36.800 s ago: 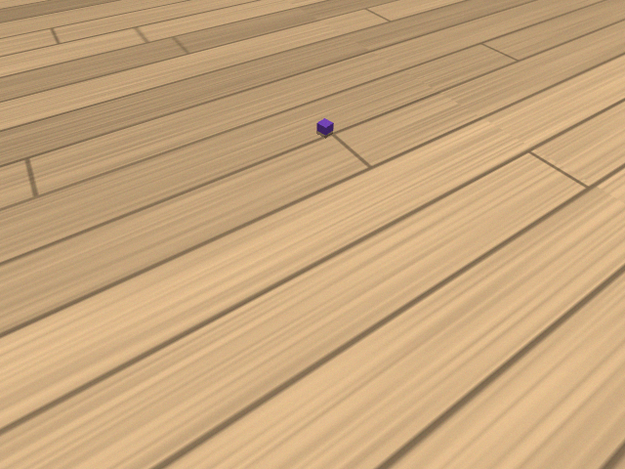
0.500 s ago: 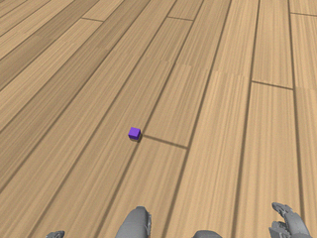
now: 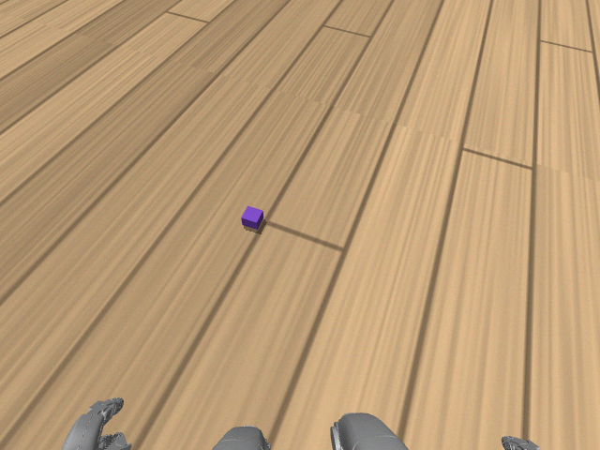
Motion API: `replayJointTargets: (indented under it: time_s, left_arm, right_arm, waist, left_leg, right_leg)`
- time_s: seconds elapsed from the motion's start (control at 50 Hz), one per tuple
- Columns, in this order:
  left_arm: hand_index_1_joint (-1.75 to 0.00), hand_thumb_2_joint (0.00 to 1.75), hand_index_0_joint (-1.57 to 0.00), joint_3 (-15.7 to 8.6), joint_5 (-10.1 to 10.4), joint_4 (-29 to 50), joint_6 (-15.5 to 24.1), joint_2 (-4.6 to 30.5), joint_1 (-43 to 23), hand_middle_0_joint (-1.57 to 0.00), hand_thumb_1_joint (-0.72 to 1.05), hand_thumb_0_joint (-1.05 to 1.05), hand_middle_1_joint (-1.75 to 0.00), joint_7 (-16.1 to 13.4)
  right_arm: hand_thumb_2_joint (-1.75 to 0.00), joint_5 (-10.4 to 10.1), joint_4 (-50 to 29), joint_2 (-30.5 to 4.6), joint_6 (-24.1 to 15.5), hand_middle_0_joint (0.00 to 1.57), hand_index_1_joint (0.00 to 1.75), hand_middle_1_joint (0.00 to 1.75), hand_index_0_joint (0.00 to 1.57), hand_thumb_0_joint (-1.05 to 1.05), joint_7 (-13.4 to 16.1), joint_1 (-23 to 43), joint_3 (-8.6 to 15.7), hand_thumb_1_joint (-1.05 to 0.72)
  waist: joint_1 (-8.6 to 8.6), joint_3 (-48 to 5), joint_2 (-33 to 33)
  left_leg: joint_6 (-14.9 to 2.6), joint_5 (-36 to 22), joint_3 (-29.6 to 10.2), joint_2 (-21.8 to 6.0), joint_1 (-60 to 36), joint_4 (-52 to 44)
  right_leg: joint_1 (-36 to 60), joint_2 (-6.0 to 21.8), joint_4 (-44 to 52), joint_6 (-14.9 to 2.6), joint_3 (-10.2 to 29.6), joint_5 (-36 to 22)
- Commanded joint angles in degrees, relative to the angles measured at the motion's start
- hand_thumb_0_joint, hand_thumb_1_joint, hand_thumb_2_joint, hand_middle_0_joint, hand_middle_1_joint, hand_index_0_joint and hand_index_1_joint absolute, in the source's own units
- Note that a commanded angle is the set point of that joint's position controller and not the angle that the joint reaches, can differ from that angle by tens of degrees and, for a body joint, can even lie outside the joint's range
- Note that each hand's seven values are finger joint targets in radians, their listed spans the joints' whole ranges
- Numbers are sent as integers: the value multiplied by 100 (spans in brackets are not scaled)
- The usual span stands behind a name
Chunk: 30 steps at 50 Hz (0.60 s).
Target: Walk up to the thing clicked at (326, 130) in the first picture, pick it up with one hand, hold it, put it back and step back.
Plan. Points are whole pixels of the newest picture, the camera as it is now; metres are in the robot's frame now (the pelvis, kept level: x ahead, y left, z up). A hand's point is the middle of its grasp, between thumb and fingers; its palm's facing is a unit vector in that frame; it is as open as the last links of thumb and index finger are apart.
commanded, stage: step back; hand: left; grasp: from above
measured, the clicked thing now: (252, 217) +0.96 +0.22 -0.74
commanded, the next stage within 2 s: stand in 1.30 s
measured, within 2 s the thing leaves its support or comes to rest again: neither
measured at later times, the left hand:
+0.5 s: hand out of the picture -0.08 +0.28 -0.14, palm faces +0.07 -0.90 -0.44, open 7.4 cm
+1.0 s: hand out of the picture -0.06 +0.24 -0.14, palm faces +0.06 -0.92 -0.39, open 7.4 cm
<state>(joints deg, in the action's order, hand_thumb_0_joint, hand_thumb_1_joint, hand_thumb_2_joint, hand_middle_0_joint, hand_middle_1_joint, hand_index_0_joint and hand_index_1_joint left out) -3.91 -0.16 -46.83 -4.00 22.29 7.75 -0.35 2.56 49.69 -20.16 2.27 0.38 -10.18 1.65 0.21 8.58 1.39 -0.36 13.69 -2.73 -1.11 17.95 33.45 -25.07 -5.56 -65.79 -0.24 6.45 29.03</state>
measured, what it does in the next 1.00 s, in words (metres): steps on the spot: right foot, then left foot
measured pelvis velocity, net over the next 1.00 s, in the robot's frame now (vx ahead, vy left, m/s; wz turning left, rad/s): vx -0.09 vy -0.03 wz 0.03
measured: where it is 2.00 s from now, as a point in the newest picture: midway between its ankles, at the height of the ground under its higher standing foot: outside the picture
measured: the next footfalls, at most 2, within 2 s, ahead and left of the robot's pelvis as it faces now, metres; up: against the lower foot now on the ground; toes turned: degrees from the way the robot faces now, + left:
right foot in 0.12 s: -0.06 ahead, -0.14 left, +0.00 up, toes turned +0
left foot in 0.48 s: -0.10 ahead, +0.12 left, +0.00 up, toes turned +0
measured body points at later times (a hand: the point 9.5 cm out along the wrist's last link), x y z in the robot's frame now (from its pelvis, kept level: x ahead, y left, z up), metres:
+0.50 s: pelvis -0.13 -0.01 -0.01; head -0.11 -0.02 +0.44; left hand -0.08 +0.32 -0.11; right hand -0.07 -0.32 -0.14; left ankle -0.14 +0.12 -0.73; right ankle -0.10 -0.13 -0.73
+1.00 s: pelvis -0.09 -0.03 +0.00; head -0.07 -0.04 +0.45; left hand -0.06 +0.28 -0.11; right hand +0.01 -0.34 -0.13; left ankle -0.07 +0.12 -0.69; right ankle -0.08 -0.13 -0.73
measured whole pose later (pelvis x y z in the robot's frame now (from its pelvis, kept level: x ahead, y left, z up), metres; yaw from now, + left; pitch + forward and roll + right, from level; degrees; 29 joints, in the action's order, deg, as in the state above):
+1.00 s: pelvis -0.09 -0.03 +0.00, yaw +2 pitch -3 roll +0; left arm -2.8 -1.7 -55.6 3.4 19.5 14.4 0.5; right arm 1.7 55.7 -22.6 0.1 -0.5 -11.5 3.4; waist 2.5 4.9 -2.7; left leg -0.2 25.3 -4.8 -0.1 22.7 50.2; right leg -12.7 -0.2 -32.0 -1.7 -2.4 16.7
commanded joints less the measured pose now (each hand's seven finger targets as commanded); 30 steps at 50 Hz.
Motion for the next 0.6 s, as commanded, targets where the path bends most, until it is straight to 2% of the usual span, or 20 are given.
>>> replayJointTargets:
  time_s: [0.0, 0.04, 0.08, 0.1, 0.12, 0.14, 0.16, 0.18, 0.22, 0.24, 0.3, 0.36, 0.4, 0.44, 0.46, 0.48, 0.5, 0.52, 0.56, 0.58]
  left_arm:
    - [-30, 90, -20, -286, -68, 365, 252, 889, 94, -20, 90, 0, -30, -99]
    - [-30, 90, -20, -255, -68, 195, 333, 882, 356, -20, 90, 0, -30, -117]
    - [-30, 90, -20, -283, -107, -121, 408, 880, 748, -20, 90, 0, -30, -132]
    - [-30, 90, -20, -287, -171, -251, 437, 974, 850, -20, 90, 0, -30, -143]
    - [-30, 90, -20, -395, -262, -284, 478, 1351, 806, -20, 90, 0, -30, -141]
    - [-30, 90, -20, -538, -259, -103, 472, 1925, 635, -20, 90, 0, -30, -121]
    - [-30, 90, -20, -599, -316, 52, 464, 2310, 247, -20, 90, 0, -30, -149]
    - [-30, 90, -20, -559, -258, 149, 487, 2077, -161, -20, 90, 0, -30, -175]
    - [-30, 90, -20, -389, -226, 178, 540, 1429, -495, -20, 90, 0, -30, -177]
    - [-30, 90, -20, -393, -216, 108, 546, 1301, -347, -20, 90, 0, -30, -182]
    - [-30, 90, -20, -419, -246, -80, 595, 1372, 403, -20, 90, 0, -30, -135]
    - [-30, 90, -20, -496, -309, -106, 579, 1495, 442, -20, 90, 0, -30, -88]
    - [-30, 90, -20, -500, -288, -57, 538, 1613, 191, -20, 90, 0, -30, -46]
    - [-30, 90, -20, -380, -253, -52, 466, 1428, 99, -20, 90, 0, -30, -22]
    - [-30, 90, -20, -250, -233, -80, 433, 1091, 368, -20, 90, 0, -30, -16]
    - [-30, 90, -20, -141, -136, -15, 454, 709, 460, -20, 90, 0, -30, 3]
    - [-30, 90, -20, -250, -131, -85, 477, 1081, 48, -20, 90, 0, -30, -23]
    - [-30, 90, -20, -347, -182, -108, 504, 1476, -223, -20, 90, 0, -30, 8]
    - [-30, 90, -20, -296, -84, -261, 547, 1217, 136, -20, 90, 0, -30, 97]
    - [-30, 90, -20, -275, -103, -339, 563, 1173, 283, -20, 90, 0, -30, 115]
  right_arm:
    - [-90, -31, -522, -1426, -63, 20, 30, 30, 20, 0, 86, 44, 438, -90]
    - [-90, -73, -527, -1506, -4, 20, 30, 30, 20, 0, 76, 109, 456, -90]
    - [-90, -121, -524, -1612, 88, 20, 30, 30, 20, 0, 44, 305, 452, -90]
    - [-90, -158, -525, -1533, 119, 20, 30, 30, 20, 0, 30, 336, 435, -90]
    - [-90, -184, -559, -1220, 109, 20, 30, 30, 20, 0, 24, 276, 357, -90]
    - [-90, -175, -724, -1003, 72, 20, 30, 30, 20, 0, 66, 382, 289, -90]
    - [-90, -132, -668, -1326, 111, 20, 30, 30, 20, 0, 146, 672, 433, -90]
    - [-90, -166, -541, -1579, 107, 20, 30, 30, 20, 0, 120, 510, 552, -90]
    - [-90, -208, -249, -1461, 61, 20, 30, 30, 20, 0, 61, 182, 469, -90]
    - [-90, -211, -223, -1296, 20, 20, 30, 30, 20, 0, 57, 85, 399, -90]
    - [-90, -122, -248, -1230, -45, 20, 30, 30, 20, 0, 31, 271, 353, -90]
    - [-90, -47, -205, -1235, -128, 20, 30, 30, 20, 0, -56, 314, 390, -90]
    - [-90, -39, -97, -1303, -207, 20, 30, 30, 20, 0, -107, 91, 426, -90]
    - [-90, -39, 257, -1260, -295, 20, 30, 30, 20, 0, -103, -516, 508, -90]
    - [-90, 20, 356, -1383, -336, 20, 30, 30, 20, 0, -81, -614, 591, -90]
    - [-90, 106, 281, -1675, -374, 20, 30, 30, 20, 0, -50, -612, 652, -90]
    - [-90, 82, 132, -2157, -380, 20, 30, 30, 20, 0, -52, -361, 667, -90]
    - [-90, 7, 129, -2155, -388, 20, 30, 30, 20, 0, -70, -192, 674, -90]
    - [-90, 52, 74, -1562, -453, 20, 30, 30, 20, 0, -59, 237, 486, -90]
    - [-90, 24, 41, -1473, -485, 20, 30, 30, 20, 0, -47, 221, 466, -90]
  waist:
    - [-85, -952, -1250]
    - [-68, -1309, -1402]
    - [79, -1516, -1279]
    - [130, -1549, -1093]
    - [79, -1339, -218]
    - [165, -1026, 1047]
    - [449, -698, 1368]
    - [173, -362, 1090]
    - [-153, -377, 192]
    - [-141, -563, 292]
    - [299, -615, 481]
    - [453, -572, 1003]
    - [274, -578, 1171]
    - [-39, -761, 658]
    - [-63, -847, -158]
    - [-68, -917, -1336]
    - [-200, -444, -1119]
    - [-232, 29, -908]
    - [71, 54, -660]
    - [66, -70, -851]
  left_leg:
    - [-1298, -2577, -974, -1118, -1321, -495]
    - [-1206, -2413, -919, -1151, -1613, -208]
    - [-959, -1867, -719, -983, -1158, 202]
    - [-757, -1225, -601, -790, -698, 399]
    - [-419, 95, -552, -202, 619, 972]
    - [-79, 1783, -338, 615, 1706, 1582]
    - [75, 2124, -838, 343, 997, 2635]
    - [76, 1855, -1092, 164, 663, 3140]
    - [71, 1225, -919, 640, 960, 3331]
    - [96, 1092, -745, 678, 1093, 3198]
    - [190, 992, -536, 499, 1193, 2420]
    - [206, 1520, -252, 234, 1133, 1161]
    - [102, 1850, -17, 25, 334, 172]
    - [-106, 740, 173, 243, -1146, -1283]
    - [-210, 950, -469, 51, -1824, -1468]
    - [-569, 2200, -2464, -1110, -2194, -2068]
    - [-1191, 3899, -3487, -1859, -893, -2365]
    - [-1383, 4209, -3413, -1956, 102, -2555]
    - [-967, 2665, -1990, -1183, -210, -2204]
    - [-850, 2178, -1621, -1028, -463, -2075]
  right_leg:
    - [-73, 309, 1496, 187, -196, 207]
    - [318, 481, 2814, 113, -390, -29]
    - [1248, 350, 4461, 63, -752, -1210]
    - [1776, 451, 4826, -25, -589, -1744]
    - [2199, 1017, 4557, -198, 647, -1523]
    - [1801, 2118, 4759, -695, 2066, -965]
    - [143, 3082, 5161, -1605, 3008, -597]
    - [-411, 3075, 5218, -1581, 2791, -552]
    - [485, 2087, 4433, -1103, 961, -2332]
    - [899, 1819, 4173, -952, 553, -2669]
    - [1438, 1566, 4313, -792, 622, -1008]
    - [1688, 1934, 4732, -1010, 1120, 1133]
    - [1157, 2193, 4787, -1081, 1207, 1275]
    - [548, 1739, 4058, -739, 465, 640]
    - [-136, 1320, 3166, -515, -5, 479]
    - [-1159, 639, 1873, -141, -632, 317]
    - [-1242, 633, 1478, -49, -522, 310]
    - [-690, 818, 1193, -93, -229, 313]
    - [-463, 828, 1507, -110, -116, -402]
    - [-453, 795, 1658, -111, -341, -575]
